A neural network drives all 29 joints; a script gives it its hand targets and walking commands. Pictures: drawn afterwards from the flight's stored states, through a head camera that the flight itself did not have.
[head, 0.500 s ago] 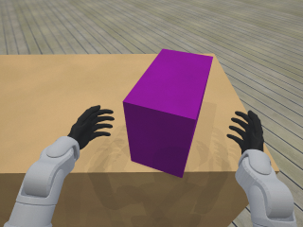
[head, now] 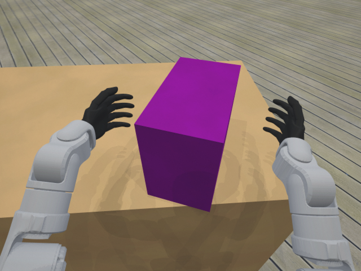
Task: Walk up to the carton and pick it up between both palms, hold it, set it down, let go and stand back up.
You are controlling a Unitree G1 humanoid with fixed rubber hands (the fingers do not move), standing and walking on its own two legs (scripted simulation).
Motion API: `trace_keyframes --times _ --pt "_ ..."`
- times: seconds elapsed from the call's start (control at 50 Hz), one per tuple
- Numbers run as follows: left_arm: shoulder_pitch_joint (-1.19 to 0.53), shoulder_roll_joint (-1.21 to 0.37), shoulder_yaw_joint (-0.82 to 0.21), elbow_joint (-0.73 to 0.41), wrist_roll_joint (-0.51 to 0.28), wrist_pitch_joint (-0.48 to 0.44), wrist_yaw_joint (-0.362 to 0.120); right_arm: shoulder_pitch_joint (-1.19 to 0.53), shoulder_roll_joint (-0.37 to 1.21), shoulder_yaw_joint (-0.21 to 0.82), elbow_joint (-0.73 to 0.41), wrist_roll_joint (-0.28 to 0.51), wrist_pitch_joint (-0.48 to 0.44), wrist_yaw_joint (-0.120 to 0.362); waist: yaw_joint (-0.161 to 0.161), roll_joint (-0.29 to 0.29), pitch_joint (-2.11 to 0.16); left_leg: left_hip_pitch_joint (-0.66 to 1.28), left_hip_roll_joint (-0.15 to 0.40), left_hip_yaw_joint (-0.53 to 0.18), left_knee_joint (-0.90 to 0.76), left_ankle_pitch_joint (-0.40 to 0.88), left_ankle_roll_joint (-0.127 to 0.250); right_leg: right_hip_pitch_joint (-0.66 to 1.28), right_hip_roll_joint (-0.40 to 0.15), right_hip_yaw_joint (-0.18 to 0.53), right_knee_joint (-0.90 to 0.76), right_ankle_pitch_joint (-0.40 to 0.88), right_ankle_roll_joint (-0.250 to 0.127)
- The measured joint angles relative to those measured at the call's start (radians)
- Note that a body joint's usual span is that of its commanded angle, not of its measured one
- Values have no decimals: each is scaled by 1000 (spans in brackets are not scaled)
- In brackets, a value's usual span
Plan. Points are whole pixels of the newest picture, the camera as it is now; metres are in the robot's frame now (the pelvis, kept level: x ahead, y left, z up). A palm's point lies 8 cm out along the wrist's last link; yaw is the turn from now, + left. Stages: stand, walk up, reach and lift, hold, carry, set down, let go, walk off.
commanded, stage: reach and lift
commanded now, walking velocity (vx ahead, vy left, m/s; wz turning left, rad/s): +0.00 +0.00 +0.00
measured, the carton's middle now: (194, 130) +0.44 -0.05 +0.08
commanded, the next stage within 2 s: none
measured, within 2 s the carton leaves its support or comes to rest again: neither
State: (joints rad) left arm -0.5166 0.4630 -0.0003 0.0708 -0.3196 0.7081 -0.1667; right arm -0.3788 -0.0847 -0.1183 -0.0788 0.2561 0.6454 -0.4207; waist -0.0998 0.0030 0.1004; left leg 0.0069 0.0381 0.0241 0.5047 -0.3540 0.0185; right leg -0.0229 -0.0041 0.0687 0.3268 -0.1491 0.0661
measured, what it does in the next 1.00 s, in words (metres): stands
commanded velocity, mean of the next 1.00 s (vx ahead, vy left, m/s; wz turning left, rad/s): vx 0.00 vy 0.00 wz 0.00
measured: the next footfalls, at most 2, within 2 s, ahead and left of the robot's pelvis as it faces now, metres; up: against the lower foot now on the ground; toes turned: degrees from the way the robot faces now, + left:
none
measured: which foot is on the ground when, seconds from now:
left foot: down 0.00-1.00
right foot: down 0.00-1.00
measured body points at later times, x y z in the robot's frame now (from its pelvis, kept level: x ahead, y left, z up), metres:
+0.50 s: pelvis +0.01 +0.00 +0.00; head +0.00 +0.03 +0.45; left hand +0.43 +0.14 +0.23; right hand +0.37 -0.21 +0.21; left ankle -0.04 +0.10 -0.74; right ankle +0.03 -0.17 -0.74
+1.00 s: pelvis +0.02 +0.00 +0.00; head +0.03 +0.03 +0.45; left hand +0.47 +0.13 +0.20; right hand +0.39 -0.21 +0.19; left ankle -0.04 +0.10 -0.74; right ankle +0.03 -0.17 -0.74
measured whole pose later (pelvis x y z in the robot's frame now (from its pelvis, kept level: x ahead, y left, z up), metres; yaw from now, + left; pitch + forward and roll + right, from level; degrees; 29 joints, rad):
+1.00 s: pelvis +0.02 +0.00 +0.00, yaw +2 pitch -4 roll -4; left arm -0.88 0.43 0.00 0.50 -0.27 0.61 -0.15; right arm -0.72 -0.09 -0.10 0.37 0.30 0.43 -0.39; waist -0.20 -0.01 0.10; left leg -0.07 0.04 -0.02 0.50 -0.36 0.02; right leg -0.05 -0.01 0.03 0.26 -0.13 0.07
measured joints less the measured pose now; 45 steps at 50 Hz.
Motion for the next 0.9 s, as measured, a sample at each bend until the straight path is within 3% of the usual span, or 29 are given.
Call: trace_keyframes --times 0.54,0.9 --pt "-296 3 0 230 6 33 6 -281 -31 4 271 59 -78 7 -66 -15 0 -31 0 -21 0 -8 0 0 -2 -22 -48 10 7" --pt "-360 -11 0 396 26 -44 16 -339 -28 15 420 62 -166 20 -101 -15 0 -58 0 -41 0 -8 0 -12 -2 -42 -64 11 7"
